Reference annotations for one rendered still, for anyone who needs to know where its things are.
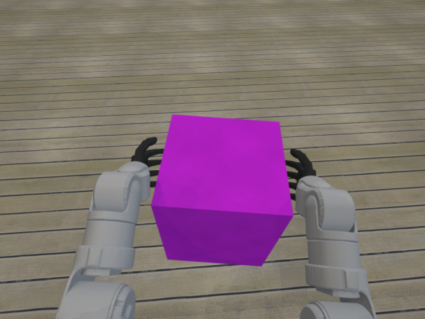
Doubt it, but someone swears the left robot hand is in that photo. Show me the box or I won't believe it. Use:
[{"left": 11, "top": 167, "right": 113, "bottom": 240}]
[{"left": 131, "top": 137, "right": 164, "bottom": 187}]

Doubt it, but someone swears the robot left forearm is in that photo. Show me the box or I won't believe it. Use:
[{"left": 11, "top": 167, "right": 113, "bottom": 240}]
[{"left": 55, "top": 161, "right": 150, "bottom": 319}]

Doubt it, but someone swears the carton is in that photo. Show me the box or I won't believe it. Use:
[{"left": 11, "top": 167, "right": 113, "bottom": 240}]
[{"left": 151, "top": 114, "right": 294, "bottom": 266}]

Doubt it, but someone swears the right robot upper arm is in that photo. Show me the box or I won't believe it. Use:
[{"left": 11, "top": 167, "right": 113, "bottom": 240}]
[{"left": 300, "top": 301, "right": 374, "bottom": 319}]

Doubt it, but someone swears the robot right forearm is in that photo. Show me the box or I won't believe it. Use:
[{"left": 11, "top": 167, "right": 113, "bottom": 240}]
[{"left": 295, "top": 175, "right": 377, "bottom": 319}]

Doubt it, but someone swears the right robot hand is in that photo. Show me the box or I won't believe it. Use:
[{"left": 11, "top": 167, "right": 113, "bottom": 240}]
[{"left": 285, "top": 149, "right": 316, "bottom": 201}]

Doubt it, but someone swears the left robot upper arm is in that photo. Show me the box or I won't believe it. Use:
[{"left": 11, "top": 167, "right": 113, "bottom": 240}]
[{"left": 57, "top": 281, "right": 135, "bottom": 319}]

